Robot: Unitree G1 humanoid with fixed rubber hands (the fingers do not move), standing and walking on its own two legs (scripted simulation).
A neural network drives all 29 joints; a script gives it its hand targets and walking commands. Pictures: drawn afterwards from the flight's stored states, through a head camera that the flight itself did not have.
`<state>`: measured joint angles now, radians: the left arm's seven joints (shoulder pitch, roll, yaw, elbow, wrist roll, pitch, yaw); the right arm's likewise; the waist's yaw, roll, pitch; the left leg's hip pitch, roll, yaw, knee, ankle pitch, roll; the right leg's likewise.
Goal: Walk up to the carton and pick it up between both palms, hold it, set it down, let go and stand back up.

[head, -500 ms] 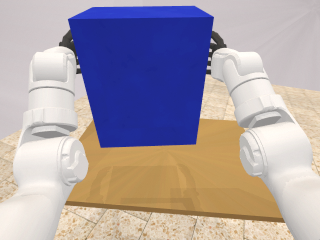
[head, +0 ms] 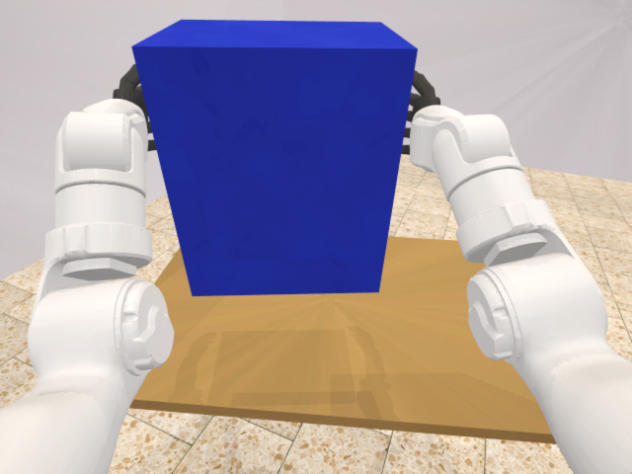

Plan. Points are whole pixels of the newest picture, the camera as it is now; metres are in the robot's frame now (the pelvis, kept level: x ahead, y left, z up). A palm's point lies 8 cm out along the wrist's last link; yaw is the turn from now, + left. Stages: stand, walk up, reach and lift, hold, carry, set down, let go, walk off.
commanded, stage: hold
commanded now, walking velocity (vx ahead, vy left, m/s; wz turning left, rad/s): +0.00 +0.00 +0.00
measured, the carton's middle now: (284, 162) +0.37 +0.02 +0.31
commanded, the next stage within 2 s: none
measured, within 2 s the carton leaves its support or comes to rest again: neither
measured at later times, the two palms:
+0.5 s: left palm (139, 118) +0.36 +0.17 +0.37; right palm (432, 121) +0.36 -0.15 +0.37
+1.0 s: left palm (133, 120) +0.36 +0.18 +0.36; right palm (427, 120) +0.36 -0.14 +0.37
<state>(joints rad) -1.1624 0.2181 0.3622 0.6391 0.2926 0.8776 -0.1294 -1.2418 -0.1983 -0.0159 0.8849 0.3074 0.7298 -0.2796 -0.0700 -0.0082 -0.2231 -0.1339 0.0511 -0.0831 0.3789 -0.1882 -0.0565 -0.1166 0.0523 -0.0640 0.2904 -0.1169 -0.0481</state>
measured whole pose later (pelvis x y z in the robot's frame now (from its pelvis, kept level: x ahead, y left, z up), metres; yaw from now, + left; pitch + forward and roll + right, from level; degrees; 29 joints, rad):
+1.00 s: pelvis +0.00 +0.00 +0.00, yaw +0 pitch -3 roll -1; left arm -1.17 0.21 0.35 0.64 0.29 0.88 -0.13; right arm -1.27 -0.23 -0.01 0.91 0.33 0.75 -0.26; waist -0.07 -0.02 -0.24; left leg -0.14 0.05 -0.08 0.37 -0.19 -0.05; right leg -0.12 0.06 -0.04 0.28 -0.12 -0.04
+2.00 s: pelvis +0.01 +0.00 +0.00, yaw +0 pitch -2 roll -1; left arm -1.17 0.21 0.35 0.66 0.28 0.88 -0.12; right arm -1.27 -0.24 0.01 0.93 0.34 0.75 -0.26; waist -0.06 0.00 -0.25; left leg -0.14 0.04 -0.08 0.37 -0.19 -0.05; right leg -0.12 0.06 -0.02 0.28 -0.12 -0.04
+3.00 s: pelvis +0.01 +0.01 +0.00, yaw +0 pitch -2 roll -1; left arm -1.17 0.21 0.36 0.66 0.28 0.88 -0.12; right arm -1.27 -0.23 0.02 0.92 0.34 0.76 -0.26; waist -0.06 -0.01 -0.26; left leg -0.14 0.04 -0.09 0.37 -0.19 -0.05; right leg -0.11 0.06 0.00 0.27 -0.12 -0.04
